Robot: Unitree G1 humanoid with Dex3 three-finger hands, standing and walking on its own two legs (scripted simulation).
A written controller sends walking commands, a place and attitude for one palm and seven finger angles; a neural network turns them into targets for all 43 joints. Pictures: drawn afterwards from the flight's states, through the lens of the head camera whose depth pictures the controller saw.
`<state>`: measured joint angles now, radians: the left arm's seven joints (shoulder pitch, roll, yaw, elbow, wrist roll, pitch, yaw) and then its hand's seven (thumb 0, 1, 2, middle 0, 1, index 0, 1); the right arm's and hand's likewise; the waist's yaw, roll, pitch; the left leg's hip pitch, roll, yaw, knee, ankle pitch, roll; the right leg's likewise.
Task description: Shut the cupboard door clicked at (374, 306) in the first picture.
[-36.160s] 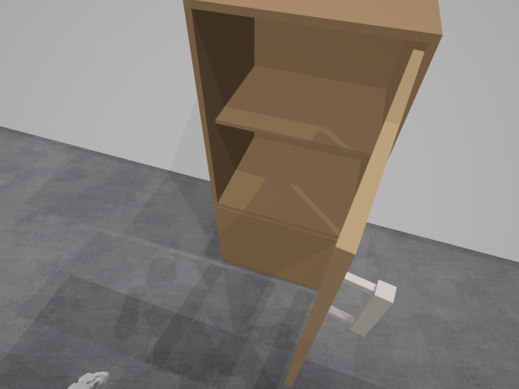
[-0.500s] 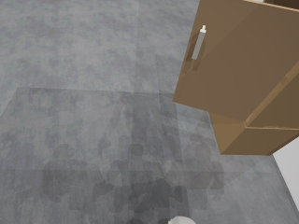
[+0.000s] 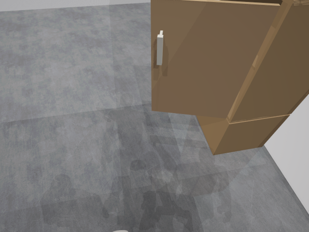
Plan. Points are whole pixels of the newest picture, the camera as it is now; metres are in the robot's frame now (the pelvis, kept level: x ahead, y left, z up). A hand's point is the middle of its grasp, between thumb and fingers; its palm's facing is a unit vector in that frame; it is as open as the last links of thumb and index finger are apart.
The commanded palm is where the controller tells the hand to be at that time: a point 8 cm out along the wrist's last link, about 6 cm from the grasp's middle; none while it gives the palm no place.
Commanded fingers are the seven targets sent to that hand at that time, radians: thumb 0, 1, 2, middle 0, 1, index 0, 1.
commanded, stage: take the last steps up to it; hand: left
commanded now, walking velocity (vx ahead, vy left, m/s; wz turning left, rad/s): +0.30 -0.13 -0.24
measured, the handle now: (160, 48) +0.77 +0.01 +0.07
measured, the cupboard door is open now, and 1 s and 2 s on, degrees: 72 72 72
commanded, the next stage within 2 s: come to a stop and stand still in 0.74 s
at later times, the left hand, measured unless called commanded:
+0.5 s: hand (115, 201) +0.24 +0.14 -0.18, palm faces -0.20 -0.97 -0.16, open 7.4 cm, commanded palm none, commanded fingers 0.00 0.90 0.90 -0.20 -0.30 -0.20 -0.30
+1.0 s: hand (149, 181) +0.32 +0.04 -0.19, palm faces -0.05 -0.99 -0.14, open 7.3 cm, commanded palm none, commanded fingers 0.00 0.90 0.90 -0.20 -0.30 -0.20 -0.30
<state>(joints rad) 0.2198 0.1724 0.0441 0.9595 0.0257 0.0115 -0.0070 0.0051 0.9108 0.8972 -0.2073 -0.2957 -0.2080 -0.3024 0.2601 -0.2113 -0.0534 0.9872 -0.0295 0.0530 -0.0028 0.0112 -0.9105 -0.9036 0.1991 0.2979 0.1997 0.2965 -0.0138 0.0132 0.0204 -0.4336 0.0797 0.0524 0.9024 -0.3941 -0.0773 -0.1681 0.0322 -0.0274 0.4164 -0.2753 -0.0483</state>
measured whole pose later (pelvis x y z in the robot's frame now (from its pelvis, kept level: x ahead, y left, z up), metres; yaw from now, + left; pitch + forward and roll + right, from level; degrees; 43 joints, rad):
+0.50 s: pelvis +0.13 -0.03 -0.01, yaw -9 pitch +1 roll -1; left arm 0.14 0.23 0.06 1.00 0.03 0.04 -0.06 0.01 0.91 0.90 -0.20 -0.29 -0.20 -0.30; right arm 0.45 -0.15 -0.03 1.06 -0.04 -0.03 -0.03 0.01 -0.91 -0.90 0.20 0.30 0.20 0.30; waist -0.05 -0.02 0.09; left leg 0.04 0.13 0.20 0.35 -0.37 -0.07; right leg -0.57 -0.08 -0.06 0.78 -0.17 0.00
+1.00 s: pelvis +0.30 -0.12 -0.01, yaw -7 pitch -1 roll -2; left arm 0.29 0.14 0.01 1.12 0.01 -0.03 0.03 0.00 0.92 0.90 -0.20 -0.30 -0.20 -0.30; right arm 0.13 -0.14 -0.01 1.01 -0.01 -0.02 -0.02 0.01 -0.91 -0.90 0.20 0.30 0.20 0.30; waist 0.03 -0.01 0.02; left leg -0.33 0.05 0.08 0.56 -0.18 0.01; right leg -0.11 0.04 -0.15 0.46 -0.34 -0.05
